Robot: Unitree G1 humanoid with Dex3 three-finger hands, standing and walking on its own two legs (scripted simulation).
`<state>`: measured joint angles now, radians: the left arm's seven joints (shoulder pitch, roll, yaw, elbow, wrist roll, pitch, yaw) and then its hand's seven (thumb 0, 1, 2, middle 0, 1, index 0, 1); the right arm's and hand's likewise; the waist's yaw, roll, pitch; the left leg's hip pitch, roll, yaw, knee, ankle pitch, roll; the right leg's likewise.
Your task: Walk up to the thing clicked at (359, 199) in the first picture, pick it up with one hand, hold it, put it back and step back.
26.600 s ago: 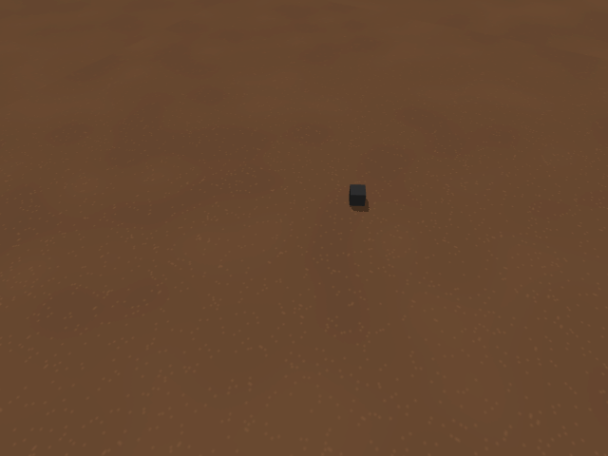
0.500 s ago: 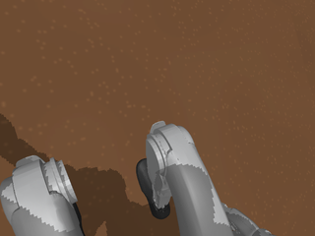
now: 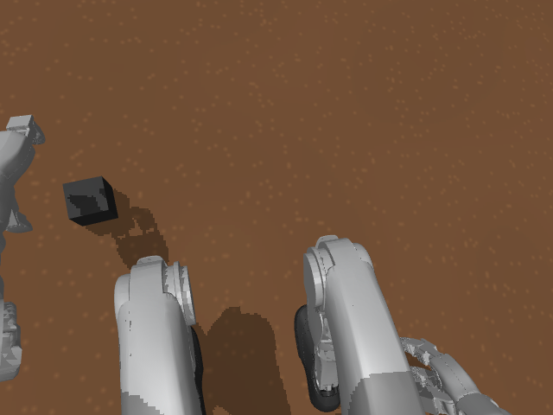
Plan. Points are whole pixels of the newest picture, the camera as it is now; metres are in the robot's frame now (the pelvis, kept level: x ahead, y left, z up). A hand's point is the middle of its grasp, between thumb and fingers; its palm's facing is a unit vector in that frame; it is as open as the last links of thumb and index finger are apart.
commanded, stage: withdraw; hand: left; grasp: from above
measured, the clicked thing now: (91, 201) +0.47 +0.32 -0.32
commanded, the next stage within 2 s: home in 0.32 s
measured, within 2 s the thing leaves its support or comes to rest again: neither
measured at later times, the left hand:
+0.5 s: hand (51, 183) +0.45 +0.32 -0.16, palm faces -0.43 -0.05 -0.90, open 13.5 cm
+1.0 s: hand out of the picture +0.30 +0.27 +0.04, palm faces -0.24 -0.66 -0.71, open 7.9 cm
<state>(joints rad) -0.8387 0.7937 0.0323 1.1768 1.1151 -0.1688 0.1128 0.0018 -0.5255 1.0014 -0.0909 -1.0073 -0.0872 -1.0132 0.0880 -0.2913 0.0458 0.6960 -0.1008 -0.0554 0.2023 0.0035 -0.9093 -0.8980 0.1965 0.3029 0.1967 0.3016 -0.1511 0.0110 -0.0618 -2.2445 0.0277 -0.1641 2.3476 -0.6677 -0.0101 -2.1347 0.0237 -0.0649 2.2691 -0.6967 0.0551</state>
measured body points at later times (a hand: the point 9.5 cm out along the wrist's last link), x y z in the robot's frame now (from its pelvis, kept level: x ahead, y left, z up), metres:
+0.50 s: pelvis -0.01 +0.00 -0.01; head +0.23 +0.08 +0.37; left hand +0.47 +0.32 -0.11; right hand +0.03 -0.27 -0.11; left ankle +0.08 +0.13 -0.32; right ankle +0.10 -0.13 -0.32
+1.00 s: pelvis +0.01 +0.00 +0.15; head +0.16 +0.05 +0.57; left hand +0.31 +0.31 +0.08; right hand +0.22 -0.24 +0.05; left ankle +0.08 +0.13 -0.32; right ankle +0.10 -0.13 -0.32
